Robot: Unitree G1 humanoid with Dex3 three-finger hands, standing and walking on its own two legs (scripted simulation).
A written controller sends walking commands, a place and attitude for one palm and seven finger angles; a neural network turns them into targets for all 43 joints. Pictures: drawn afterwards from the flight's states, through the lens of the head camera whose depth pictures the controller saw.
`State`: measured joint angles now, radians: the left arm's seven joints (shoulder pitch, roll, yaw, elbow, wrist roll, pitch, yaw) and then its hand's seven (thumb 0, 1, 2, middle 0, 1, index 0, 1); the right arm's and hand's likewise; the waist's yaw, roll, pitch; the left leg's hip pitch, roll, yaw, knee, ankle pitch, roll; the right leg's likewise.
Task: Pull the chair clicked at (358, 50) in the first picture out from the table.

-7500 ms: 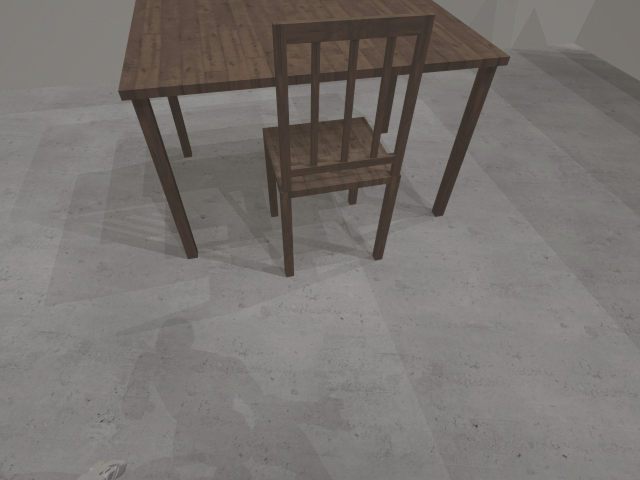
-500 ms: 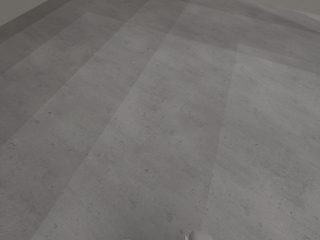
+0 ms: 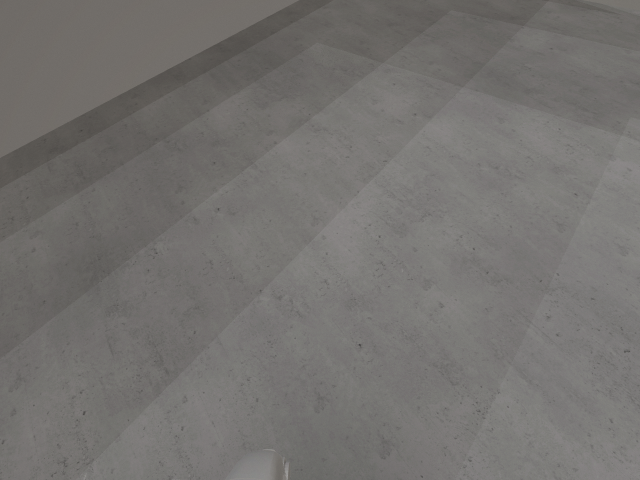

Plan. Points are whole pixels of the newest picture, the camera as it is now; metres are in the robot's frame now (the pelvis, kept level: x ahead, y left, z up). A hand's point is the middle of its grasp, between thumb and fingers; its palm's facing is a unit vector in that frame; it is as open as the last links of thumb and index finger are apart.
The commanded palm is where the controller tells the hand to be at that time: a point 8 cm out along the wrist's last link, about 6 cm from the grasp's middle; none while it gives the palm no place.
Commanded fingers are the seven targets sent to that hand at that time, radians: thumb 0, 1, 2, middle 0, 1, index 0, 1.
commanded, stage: turn to face it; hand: left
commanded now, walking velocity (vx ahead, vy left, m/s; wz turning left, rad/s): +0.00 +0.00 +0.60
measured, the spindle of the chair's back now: out of the picture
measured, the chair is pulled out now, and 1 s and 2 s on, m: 0.00 0.00 0.00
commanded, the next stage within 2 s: none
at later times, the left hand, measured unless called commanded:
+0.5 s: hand out of the picture +0.03 +0.29 -0.17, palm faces +0.34 -0.90 -0.25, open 7.4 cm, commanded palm none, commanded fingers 0.00 0.90 0.90 -0.20 -0.30 -0.20 -0.30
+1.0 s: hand out of the picture -0.01 +0.21 -0.15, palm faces +0.59 -0.76 -0.27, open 7.3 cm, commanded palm none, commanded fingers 0.00 0.90 0.90 -0.20 -0.30 -0.20 -0.30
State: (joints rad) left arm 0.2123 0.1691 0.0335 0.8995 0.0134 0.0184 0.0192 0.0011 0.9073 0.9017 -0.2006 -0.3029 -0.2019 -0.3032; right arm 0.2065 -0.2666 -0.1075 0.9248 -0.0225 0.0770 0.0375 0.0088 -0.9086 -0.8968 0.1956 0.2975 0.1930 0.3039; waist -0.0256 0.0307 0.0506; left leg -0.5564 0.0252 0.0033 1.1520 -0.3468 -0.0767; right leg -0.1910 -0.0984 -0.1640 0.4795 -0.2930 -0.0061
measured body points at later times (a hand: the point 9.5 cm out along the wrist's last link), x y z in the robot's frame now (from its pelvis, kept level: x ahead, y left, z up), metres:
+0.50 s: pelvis +0.01 +0.05 +0.00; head +0.05 +0.08 +0.44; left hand +0.01 +0.33 -0.15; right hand +0.18 -0.17 -0.13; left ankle -0.04 +0.14 -0.74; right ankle +0.04 -0.11 -0.67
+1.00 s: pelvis +0.04 +0.00 +0.00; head +0.08 +0.00 +0.45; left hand -0.04 +0.25 -0.13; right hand +0.24 -0.18 -0.16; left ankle -0.08 +0.12 -0.66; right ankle +0.08 -0.09 -0.74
